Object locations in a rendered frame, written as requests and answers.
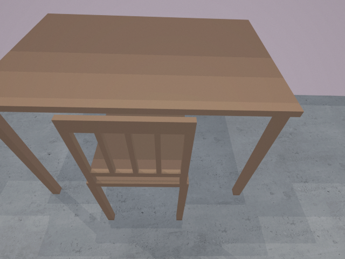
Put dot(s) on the table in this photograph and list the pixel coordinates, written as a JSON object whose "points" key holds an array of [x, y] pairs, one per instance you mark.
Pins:
{"points": [[106, 64]]}

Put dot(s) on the chair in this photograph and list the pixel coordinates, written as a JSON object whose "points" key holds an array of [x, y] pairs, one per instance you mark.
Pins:
{"points": [[133, 150]]}

